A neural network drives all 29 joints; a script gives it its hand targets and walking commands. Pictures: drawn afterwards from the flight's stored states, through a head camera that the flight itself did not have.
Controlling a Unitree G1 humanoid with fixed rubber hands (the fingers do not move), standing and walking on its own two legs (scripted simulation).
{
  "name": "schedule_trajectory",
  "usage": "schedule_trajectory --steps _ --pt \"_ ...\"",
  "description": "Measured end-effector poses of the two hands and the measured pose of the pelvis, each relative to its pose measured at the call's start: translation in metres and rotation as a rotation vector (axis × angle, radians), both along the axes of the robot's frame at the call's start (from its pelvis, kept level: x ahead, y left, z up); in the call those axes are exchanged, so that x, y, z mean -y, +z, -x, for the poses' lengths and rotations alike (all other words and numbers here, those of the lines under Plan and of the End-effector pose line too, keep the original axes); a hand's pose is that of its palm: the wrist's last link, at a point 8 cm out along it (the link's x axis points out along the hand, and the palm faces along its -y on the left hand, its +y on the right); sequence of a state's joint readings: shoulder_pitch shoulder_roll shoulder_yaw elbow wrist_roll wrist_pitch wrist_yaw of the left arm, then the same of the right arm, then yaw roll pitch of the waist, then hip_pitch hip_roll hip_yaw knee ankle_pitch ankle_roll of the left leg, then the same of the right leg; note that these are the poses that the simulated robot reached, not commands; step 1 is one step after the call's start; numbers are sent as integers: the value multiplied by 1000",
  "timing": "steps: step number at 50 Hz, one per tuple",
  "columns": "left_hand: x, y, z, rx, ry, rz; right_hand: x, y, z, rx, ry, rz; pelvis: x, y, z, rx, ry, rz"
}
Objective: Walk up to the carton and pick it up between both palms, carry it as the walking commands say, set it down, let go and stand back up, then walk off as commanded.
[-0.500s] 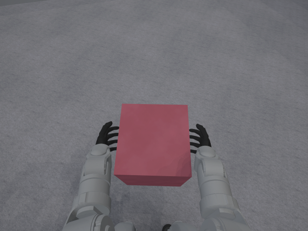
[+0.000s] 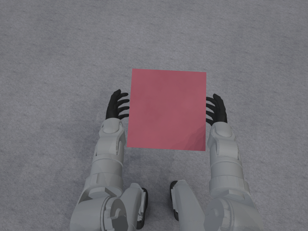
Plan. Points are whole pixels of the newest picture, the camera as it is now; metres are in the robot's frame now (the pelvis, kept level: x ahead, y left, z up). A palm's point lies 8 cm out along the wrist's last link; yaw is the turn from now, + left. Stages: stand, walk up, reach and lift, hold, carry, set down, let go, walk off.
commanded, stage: set down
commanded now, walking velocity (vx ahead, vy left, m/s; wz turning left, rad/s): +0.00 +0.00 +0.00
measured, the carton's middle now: (164, 115) +0.43 -0.02 -0.16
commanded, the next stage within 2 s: none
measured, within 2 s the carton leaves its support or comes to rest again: neither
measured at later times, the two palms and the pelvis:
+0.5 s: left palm (119, 118) +0.41 +0.12 -0.14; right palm (206, 122) +0.40 -0.16 -0.15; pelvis +0.00 -0.03 -0.07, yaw +2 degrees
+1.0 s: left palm (119, 117) +0.45 +0.14 -0.23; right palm (195, 120) +0.44 -0.14 -0.23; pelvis -0.03 -0.01 -0.15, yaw +2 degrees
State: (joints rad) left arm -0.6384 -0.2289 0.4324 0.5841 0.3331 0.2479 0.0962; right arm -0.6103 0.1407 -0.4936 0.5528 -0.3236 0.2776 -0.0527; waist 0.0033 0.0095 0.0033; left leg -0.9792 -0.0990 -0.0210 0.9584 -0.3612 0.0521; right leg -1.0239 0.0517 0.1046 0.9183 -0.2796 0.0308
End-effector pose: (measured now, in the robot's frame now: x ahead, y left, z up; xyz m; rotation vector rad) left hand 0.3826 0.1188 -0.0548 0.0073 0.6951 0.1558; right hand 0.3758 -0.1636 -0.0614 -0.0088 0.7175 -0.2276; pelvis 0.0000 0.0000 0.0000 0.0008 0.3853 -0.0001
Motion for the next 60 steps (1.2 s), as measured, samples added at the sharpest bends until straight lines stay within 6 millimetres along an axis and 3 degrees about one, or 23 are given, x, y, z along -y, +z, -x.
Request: schedule_trajectory --steps 13,26,37,60 --pt "-12 -48 -15 2 50 -27 -12 -48 -22 4 34 -39 19 -31 -10 -148 33 1" --pt "-4 -91 -31 11 5 -33 -6 -95 -29 16 -49 -36 32 -71 6 -225 28 -9" --pt "-18 -126 -46 9 2 -48 -19 -133 -44 14 -11 -36 28 -113 24 -255 35 -3" --pt "-17 -210 -78 -11 -22 -44 -18 -205 -70 -9 -8 2 9 -175 34 -317 46 36"
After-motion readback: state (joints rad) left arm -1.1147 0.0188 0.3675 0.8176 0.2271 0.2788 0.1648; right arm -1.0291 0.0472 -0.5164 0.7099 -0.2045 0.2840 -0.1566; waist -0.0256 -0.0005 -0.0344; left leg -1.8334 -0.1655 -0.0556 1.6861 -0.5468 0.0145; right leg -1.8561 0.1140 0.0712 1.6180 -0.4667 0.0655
